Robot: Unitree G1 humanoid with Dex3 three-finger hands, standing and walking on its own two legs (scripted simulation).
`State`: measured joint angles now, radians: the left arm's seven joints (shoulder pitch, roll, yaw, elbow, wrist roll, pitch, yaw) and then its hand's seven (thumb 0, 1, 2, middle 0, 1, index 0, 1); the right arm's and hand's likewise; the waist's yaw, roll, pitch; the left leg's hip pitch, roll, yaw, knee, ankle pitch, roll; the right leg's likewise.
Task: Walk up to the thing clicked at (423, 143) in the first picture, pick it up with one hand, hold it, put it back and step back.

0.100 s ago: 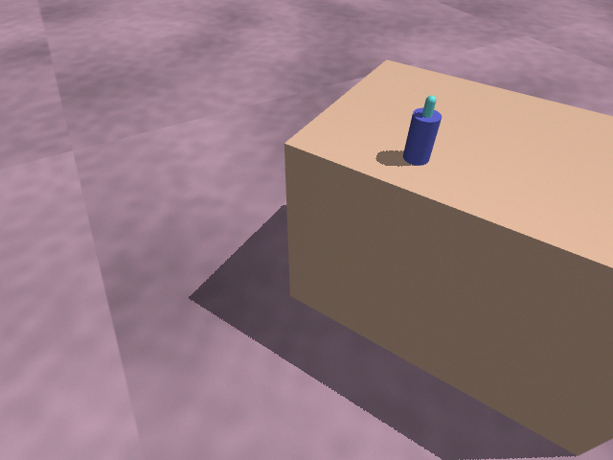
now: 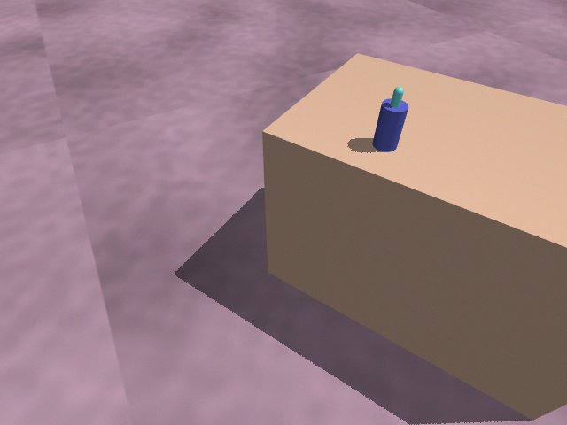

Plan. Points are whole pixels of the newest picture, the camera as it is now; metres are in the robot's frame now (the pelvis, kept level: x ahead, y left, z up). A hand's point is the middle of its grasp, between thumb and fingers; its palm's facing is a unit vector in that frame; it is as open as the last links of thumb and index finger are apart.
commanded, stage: stand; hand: left
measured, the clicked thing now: (391, 118) +0.84 -0.25 +0.00
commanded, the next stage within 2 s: walk up in 1.02 s
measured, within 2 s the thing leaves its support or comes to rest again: neither
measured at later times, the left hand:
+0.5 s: hand out of the picture +0.08 +0.25 -0.16, palm faces -0.04 -0.94 -0.33, open 7.4 cm
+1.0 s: hand out of the picture +0.09 +0.25 -0.16, palm faces -0.03 -0.94 -0.34, open 7.4 cm
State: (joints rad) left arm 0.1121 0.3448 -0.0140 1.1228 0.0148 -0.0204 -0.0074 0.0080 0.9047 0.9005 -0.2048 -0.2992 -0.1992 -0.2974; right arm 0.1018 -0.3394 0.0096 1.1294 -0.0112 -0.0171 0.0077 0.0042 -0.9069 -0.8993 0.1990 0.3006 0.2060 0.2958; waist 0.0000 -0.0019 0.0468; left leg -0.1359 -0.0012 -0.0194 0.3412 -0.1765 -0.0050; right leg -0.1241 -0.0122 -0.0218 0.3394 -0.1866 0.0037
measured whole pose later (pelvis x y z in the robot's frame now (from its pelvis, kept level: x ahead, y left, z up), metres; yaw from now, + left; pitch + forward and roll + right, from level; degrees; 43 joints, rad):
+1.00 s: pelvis +0.01 +0.00 +0.00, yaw +0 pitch -2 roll +0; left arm 0.11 0.35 -0.01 1.12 0.01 -0.02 -0.01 0.01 0.90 0.90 -0.20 -0.30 -0.20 -0.30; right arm 0.10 -0.34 0.01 1.12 -0.01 -0.01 0.00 0.00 -0.91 -0.90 0.20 0.30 0.21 0.30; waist 0.00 0.00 0.05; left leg -0.10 0.01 -0.02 0.32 -0.18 -0.01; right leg -0.09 0.00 -0.02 0.31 -0.19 0.00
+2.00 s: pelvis +0.25 -0.18 -0.01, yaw -25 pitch -2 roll +1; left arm 0.22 0.45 0.07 0.82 0.01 -0.04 -0.05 0.01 0.91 0.90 -0.20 -0.30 -0.20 -0.30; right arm 0.40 -0.41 -0.05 0.83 -0.03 -0.08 0.02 0.01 -0.90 -0.90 0.20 0.30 0.21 0.30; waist -0.06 -0.04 0.13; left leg -0.11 0.07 0.14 0.51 -0.35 -0.01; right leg -0.50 -0.05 0.03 0.77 -0.25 -0.02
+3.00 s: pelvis +0.28 -0.18 -0.02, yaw -33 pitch -3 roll +0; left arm 0.22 0.37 0.02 1.01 0.02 -0.04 0.00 0.01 0.90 0.90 -0.21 -0.30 -0.20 -0.30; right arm 0.18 -0.38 -0.02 0.94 -0.01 0.00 0.02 0.01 -0.91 -0.90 0.20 0.30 0.21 0.30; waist 0.00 0.04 0.07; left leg -0.26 0.01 0.04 0.63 -0.29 0.02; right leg -0.21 0.00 0.02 0.62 -0.35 0.01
